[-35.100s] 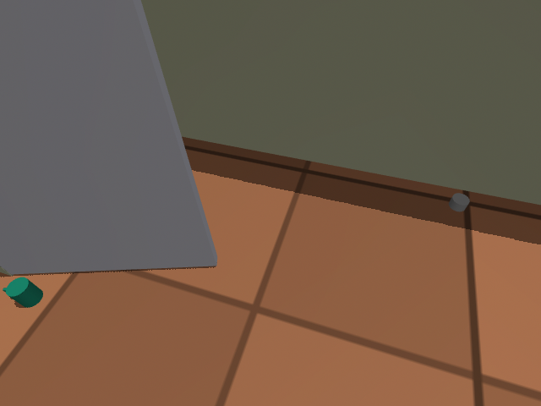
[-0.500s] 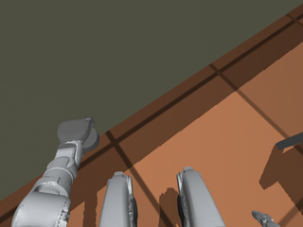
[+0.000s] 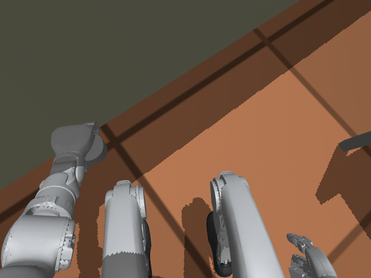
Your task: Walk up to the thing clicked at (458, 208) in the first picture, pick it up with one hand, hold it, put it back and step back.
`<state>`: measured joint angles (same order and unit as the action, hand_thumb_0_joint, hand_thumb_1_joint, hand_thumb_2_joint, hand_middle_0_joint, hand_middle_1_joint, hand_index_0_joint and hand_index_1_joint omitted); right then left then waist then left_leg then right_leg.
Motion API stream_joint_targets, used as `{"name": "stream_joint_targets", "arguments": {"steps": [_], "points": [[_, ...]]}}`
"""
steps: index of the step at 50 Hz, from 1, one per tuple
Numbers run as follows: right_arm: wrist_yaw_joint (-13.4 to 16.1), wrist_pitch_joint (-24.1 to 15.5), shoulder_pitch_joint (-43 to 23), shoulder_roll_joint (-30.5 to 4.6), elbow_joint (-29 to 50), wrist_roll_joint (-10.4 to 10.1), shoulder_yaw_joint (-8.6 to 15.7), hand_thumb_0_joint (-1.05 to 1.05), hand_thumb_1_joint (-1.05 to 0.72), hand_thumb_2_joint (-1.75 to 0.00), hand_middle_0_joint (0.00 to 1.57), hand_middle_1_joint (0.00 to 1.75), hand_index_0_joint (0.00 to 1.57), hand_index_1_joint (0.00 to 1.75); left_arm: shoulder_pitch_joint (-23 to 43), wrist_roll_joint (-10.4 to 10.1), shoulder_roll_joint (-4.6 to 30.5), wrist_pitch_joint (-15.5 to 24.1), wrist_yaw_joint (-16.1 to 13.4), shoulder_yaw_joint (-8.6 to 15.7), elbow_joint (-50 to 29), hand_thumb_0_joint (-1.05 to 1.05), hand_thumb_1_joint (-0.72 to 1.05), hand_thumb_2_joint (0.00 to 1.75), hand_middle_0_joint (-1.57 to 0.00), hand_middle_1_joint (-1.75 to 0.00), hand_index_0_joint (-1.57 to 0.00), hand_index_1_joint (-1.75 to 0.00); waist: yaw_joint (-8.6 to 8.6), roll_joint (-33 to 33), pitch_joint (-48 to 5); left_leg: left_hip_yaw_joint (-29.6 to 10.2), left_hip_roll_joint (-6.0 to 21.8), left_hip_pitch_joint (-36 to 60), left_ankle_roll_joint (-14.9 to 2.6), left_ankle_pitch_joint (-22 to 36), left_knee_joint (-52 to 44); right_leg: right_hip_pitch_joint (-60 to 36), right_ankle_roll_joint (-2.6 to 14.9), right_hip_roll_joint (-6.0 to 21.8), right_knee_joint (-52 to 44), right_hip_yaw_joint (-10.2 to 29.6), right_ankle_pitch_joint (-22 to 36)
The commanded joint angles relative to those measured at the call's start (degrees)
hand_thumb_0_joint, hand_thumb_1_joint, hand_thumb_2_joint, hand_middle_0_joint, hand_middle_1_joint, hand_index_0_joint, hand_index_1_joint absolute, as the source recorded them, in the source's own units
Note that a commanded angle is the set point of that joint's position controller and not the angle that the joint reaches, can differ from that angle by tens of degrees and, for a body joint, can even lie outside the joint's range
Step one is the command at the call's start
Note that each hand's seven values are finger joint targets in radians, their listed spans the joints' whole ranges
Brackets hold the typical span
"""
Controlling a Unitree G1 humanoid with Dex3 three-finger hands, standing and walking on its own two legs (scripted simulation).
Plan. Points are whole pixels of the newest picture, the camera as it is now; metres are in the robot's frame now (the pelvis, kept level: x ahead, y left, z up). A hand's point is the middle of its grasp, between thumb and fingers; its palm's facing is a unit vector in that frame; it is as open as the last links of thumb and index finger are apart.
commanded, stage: crouch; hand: left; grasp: from above
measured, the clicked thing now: (90, 148) +0.41 +0.23 -0.21
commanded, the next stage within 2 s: lower in 0.62 s
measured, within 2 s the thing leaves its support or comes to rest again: neither
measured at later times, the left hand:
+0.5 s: hand (91, 155) +0.40 +0.24 -0.24, palm faces -0.45 -0.04 -0.89, open 9.9 cm
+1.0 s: hand (97, 157) +0.41 +0.24 -0.29, palm faces -0.48 -0.05 -0.88, open 9.9 cm
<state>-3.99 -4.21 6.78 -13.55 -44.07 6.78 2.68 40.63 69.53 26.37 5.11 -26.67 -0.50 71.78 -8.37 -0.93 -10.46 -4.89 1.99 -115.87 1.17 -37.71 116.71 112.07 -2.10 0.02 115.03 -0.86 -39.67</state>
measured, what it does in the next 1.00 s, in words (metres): lowers itself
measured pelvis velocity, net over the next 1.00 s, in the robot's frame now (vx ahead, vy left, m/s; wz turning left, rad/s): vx -0.01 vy -0.01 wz -0.04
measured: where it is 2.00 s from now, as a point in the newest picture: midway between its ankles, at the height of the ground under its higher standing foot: (182, 258)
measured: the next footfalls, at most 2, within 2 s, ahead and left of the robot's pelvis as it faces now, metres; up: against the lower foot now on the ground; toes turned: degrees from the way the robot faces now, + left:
none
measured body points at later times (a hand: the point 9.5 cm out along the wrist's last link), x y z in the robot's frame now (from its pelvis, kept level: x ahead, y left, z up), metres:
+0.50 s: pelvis -0.01 -0.01 -0.07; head +0.21 +0.03 +0.32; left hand +0.42 +0.24 -0.19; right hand +0.06 -0.28 -0.20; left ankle +0.08 +0.13 -0.41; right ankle +0.08 -0.14 -0.41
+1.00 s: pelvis -0.01 -0.01 -0.11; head +0.21 +0.03 +0.28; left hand +0.43 +0.24 -0.24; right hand +0.04 -0.29 -0.23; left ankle +0.08 +0.13 -0.41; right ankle +0.08 -0.14 -0.41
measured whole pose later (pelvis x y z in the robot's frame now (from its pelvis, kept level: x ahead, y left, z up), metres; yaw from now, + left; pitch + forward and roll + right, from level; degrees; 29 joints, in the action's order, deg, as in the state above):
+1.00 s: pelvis -0.01 -0.01 -0.11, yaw -2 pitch +33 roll -5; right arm -7.7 -5.5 6.7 -15.2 -46.9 9.5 -0.3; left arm 49.2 71.4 32.8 10.5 -29.4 3.5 85.9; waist -11.0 1.0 -4.2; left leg -8.0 1.9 -131.6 2.4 -37.9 136.6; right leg 128.2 -2.2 -2.1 134.4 -1.8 -39.0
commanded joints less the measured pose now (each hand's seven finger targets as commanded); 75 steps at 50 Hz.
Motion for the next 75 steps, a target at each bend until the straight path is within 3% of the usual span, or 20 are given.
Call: {"name": "stream_joint_targets", "arguments": {"steps": [1, 3, 10, 22, 37, 39, 45, 46, 47, 50, 53, 55, 57, 58, 60, 62, 64, 65, 71, 75], "points": [[0.2, -0.9, 9.6, -11.7, 1.4, -0.1, 3.9, 0.00, -0.91, -0.90, 0.20, 0.30, 0.20, 0.30, 18.8, -0.5, 13.2, 0.7, -2.9, 3.1, -8.9, 0.00, 0.44, 0.81, -0.88, -0.68, -0.88, -0.68, -0.42, -9.8, -35.7, 3.4, -1.5, 28.8, -2.16, 9.8, -9.8, -12.4, 3.94, -1.7, -11.4, -4.6, 13.7], [-0.2, -0.9, 9.3, -11.6, 1.8, -0.1, 3.6, 0.00, -0.91, -0.90, 0.20, 0.30, 0.20, 0.30, 15.4, -0.3, 12.2, 0.6, -2.7, 2.8, -4.4, 0.00, 0.43, 0.79, -0.87, -0.68, -0.87, -0.68, -0.18, -8.5, -35.1, 3.8, -1.6, 26.6, -2.35, 9.3, -8.6, -12.6, 3.82, -1.8, -10.6, -4.6, 13.2], [-0.9, -1.0, 9.5, -11.8, 1.2, 0.3, 3.9, 0.00, -0.91, -0.90, 0.20, 0.30, 0.20, 0.30, 19.8, -0.8, 16.1, 2.3, -2.6, 4.7, -7.8, 0.00, 0.45, 0.75, -0.87, -0.68, -0.89, -0.67, -0.20, -9.1, -36.8, 4.2, -1.4, 23.4, -2.58, 9.3, -4.5, -12.4, 3.65, -2.3, -7.4, -4.5, 13.7], [-1.5, -1.1, 9.4, -12.0, 0.6, 0.9, 3.4, 0.00, -0.91, -0.90, 0.20, 0.30, 0.20, 0.30, 20.1, -0.5, 16.8, 2.8, -3.5, 5.5, -2.6, 0.00, 0.43, 0.68, -0.85, -0.64, -0.87, -0.63, -0.78, -7.7, -34.3, 4.5, -1.5, 17.4, -2.83, 6.0, 0.1, -8.5, 3.69, -2.6, -3.6, -5.1, 10.1], [-1.7, -1.4, 9.4, -13.4, -0.8, 1.2, 2.5, 0.00, -0.90, -0.90, 0.20, 0.30, 0.20, 0.30, 23.9, -0.1, 17.4, 3.4, -3.9, 5.2, 0.5, 0.00, 0.40, 0.74, -0.87, -0.62, -0.86, -0.63, -1.22, -10.4, -32.3, 4.3, -1.8, 14.3, -2.45, 4.4, 3.2, -2.8, 4.26, -2.9, 1.3, -6.2, 8.5], [-2.0, -1.4, 9.3, -13.3, -1.2, 1.2, 2.2, 0.00, -0.91, -0.90, 0.20, 0.30, 0.20, 0.30, 23.9, 0.4, 15.7, 3.4, -3.6, 3.4, 4.3, 0.00, 0.40, 0.72, -0.86, -0.62, -0.86, -0.63, -2.28, -8.8, -30.4, 4.2, -1.7, 12.6, -2.58, 3.9, 4.1, -1.6, 4.21, -3.3, 1.6, -6.5, 8.2], [-2.7, -1.8, 10.6, -13.9, -1.9, 2.0, 1.2, 0.00, -0.91, -0.90, 0.20, 0.30, 0.20, 0.30, 26.1, 1.4, 19.3, 5.5, -4.9, 5.8, 4.7, 0.00, 0.42, 0.72, -0.87, -0.65, -0.87, -0.65, -2.78, -8.9, -30.5, 4.1, -1.9, 11.1, -2.55, 5.5, 6.5, -2.4, 3.94, -3.2, 3.7, -6.9, 9.6], [-2.8, -1.9, 9.2, -13.7, -1.5, 2.1, 1.0, 0.00, -0.91, -0.90, 0.20, 0.30, 0.20, 0.30, 23.8, 1.2, 16.7, 5.4, -4.9, 3.9, 9.2, 0.00, 0.40, 0.70, -0.84, -0.66, -0.85, -0.65, -2.83, -7.6, -29.3, 4.3, -1.8, 8.8, -2.81, 4.6, 7.2, -2.3, 3.78, -3.4, 3.5, -6.5, 9.1], [-2.9, -2.1, 9.6, -14.0, -1.6, 2.4, 0.9, 0.00, -0.91, -0.90, 0.20, 0.30, 0.20, 0.30, 25.9, 1.3, 18.0, 5.9, -5.4, 4.8, 7.7, 0.00, 0.40, 0.70, -0.83, -0.67, -0.84, -0.66, -3.77, -6.9, -29.3, 4.3, -2.0, 8.2, -2.93, 3.9, 7.8, -2.3, 3.56, -3.5, 3.3, -6.5, 8.3], [-3.0, -2.3, 10.0, -14.7, -1.9, 3.1, 1.1, 0.00, -0.91, -0.90, 0.20, 0.30, 0.20, 0.30, 26.3, 2.0, 21.4, 6.5, -6.9, 7.6, 4.9, 0.00, 0.42, 0.72, -0.85, -0.67, -0.86, -0.66, -2.76, -10.5, -31.4, 4.1, -1.8, 11.5, -2.42, 5.2, 8.1, -1.5, 3.75, -3.3, 4.8, -7.1, 9.5], [-3.5, -2.2, 9.1, -14.7, -2.1, 3.4, 1.1, 0.00, -0.90, -0.90, 0.20, 0.30, 0.20, 0.30, 25.2, 2.6, 20.2, 6.6, -8.0, 7.5, 5.0, 0.00, 0.43, 0.71, -0.85, -0.67, -0.86, -0.66, -3.18, -12.9, -31.0, 3.9, -1.7, 11.8, -2.08, 5.4, 8.2, -0.2, 3.95, -3.5, 6.0, -7.6, 9.7], [-4.3, -2.7, 9.2, -14.2, -2.3, 4.2, 0.5, 0.00, -0.91, -0.90, 0.20, 0.30, 0.20, 0.30, 26.1, 2.9, 18.3, 6.2, -8.5, 5.8, 8.8, 0.00, 0.42, 0.70, -0.84, -0.67, -0.85, -0.66, -5.15, -10.8, -29.2, 3.8, -1.5, 10.2, -2.27, 5.4, 9.9, 0.0, 3.72, -3.6, 6.5, -7.8, 10.6], [-4.5, -2.8, 10.0, -15.3, -2.5, 4.3, 0.6, 0.00, -0.90, -0.90, 0.20, 0.30, 0.20, 0.30, 25.6, 2.5, 22.7, 6.2, -9.6, 9.5, 6.2, 0.00, 0.41, 0.72, -0.84, -0.66, -0.85, -0.66, -3.99, -12.3, -30.5, 3.6, -1.7, 10.5, -2.26, 6.5, 9.9, -1.0, 3.58, -3.4, 6.7, -7.9, 11.3], [-4.6, -2.7, 9.0, -14.7, -2.3, 4.2, 0.4, 0.00, -0.91, -0.90, 0.20, 0.30, 0.20, 0.30, 21.4, 2.2, 20.4, 5.7, -9.6, 8.4, 9.9, 0.00, 0.40, 0.70, -0.83, -0.67, -0.84, -0.66, -2.75, -12.7, -30.2, 3.8, -1.5, 9.8, -2.17, 6.5, 9.6, -1.7, 3.75, -3.6, 6.9, -7.5, 11.2], [-5.0, -2.6, 9.8, -15.2, -2.9, 4.6, 0.3, 0.00, -0.89, -0.90, 0.20, 0.30, 0.20, 0.30, 23.4, 3.0, 21.6, 5.6, -10.1, 9.3, 8.3, 0.00, 0.40, 0.73, -0.84, -0.62, -0.84, -0.62, -4.06, -12.0, -31.1, 3.6, -1.5, 10.7, -2.21, 8.0, 10.7, -1.9, 3.52, -3.6, 7.6, -8.1, 13.1], [-5.8, -3.4, 9.1, -14.8, -3.3, 5.4, -0.2, 0.00, -0.89, -0.90, 0.20, 0.30, 0.20, 0.30, 26.1, 2.6, 19.1, 5.8, -10.0, 6.9, 11.5, 0.00, 0.37, 0.70, -0.81, -0.61, -0.82, -0.61, -6.21, -11.3, -28.3, 3.3, -1.5, 8.4, -2.40, 6.3, 12.1, -0.2, 3.43, -3.9, 7.9, -8.4, 12.2], [-6.2, -3.5, 10.5, -15.7, -3.4, 5.7, -0.8, 0.00, -0.89, -0.89, 0.20, 0.30, 0.20, 0.30, 26.6, 2.2, 22.6, 6.3, -10.4, 9.6, 10.1, 0.00, 0.38, 0.68, -0.81, -0.62, -0.82, -0.61, -6.15, -10.8, -29.2, 3.1, -1.5, 8.2, -2.53, 8.7, 12.8, -2.6, 3.07, -3.9, 8.2, -8.7, 14.4], [-6.2, -3.5, 9.6, -16.2, -3.2, 5.6, -0.7, 0.00, -0.89, -0.89, 0.20, 0.30, 0.20, 0.30, 25.0, 2.6, 25.3, 6.5, -10.8, 11.3, 10.6, 0.00, 0.36, 0.68, -0.80, -0.61, -0.81, -0.60, -4.52, -11.0, -29.8, 3.0, -1.4, 7.2, -2.57, 8.5, 12.9, -3.1, 3.23, -4.1, 8.4, -8.4, 14.0], [-7.7, -4.3, 8.7, -15.9, -2.9, 6.8, -2.0, 0.00, -0.89, -0.89, 0.20, 0.30, 0.20, 0.30, 24.6, 2.9, 22.7, 7.5, -11.5, 9.2, 16.0, 0.00, 0.41, 0.64, -0.81, -0.62, -0.83, -0.60, -6.30, -10.1, -26.3, 2.3, -1.5, 3.8, -2.65, 4.5, 14.2, -2.4, 3.27, -4.6, 8.4, -8.5, 9.5], [-8.2, -4.6, 9.2, -17.2, -3.3, 7.5, -2.0, 0.00, -0.89, -0.89, 0.20, 0.30, 0.20, 0.30, 23.1, 3.7, 25.4, 7.9, -13.0, 12.1, 15.4, 0.00, 0.46, 0.67, -0.86, -0.62, -0.87, -0.60, -5.90, -11.6, -27.5, 2.0, -1.4, 6.7, -2.26, 7.7, 14.8, -2.4, 3.13, -4.7, 10.3, -10.0, 13.4]]}}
